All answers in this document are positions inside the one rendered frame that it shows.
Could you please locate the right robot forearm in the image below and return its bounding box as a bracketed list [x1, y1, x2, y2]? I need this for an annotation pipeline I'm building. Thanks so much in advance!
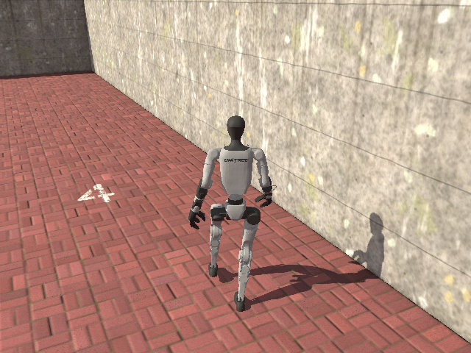
[262, 177, 272, 199]

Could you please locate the right robot hand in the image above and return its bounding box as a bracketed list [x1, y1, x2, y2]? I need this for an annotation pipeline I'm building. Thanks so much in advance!
[255, 195, 272, 207]

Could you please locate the left robot hand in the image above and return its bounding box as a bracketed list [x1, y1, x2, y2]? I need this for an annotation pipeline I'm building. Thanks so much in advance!
[188, 210, 205, 229]

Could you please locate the robot left foot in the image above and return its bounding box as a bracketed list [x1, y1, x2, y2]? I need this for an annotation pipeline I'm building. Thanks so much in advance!
[208, 263, 218, 277]

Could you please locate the left robot shin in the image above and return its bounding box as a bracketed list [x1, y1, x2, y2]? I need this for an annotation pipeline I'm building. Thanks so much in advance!
[210, 226, 220, 268]

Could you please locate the robot left upper arm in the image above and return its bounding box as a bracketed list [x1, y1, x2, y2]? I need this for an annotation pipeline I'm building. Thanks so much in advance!
[201, 148, 221, 190]

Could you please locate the robot right upper arm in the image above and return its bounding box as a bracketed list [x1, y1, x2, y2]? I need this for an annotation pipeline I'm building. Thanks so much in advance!
[251, 148, 271, 188]

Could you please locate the left robot forearm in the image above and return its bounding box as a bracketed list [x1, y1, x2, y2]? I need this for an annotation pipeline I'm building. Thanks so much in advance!
[191, 178, 208, 213]

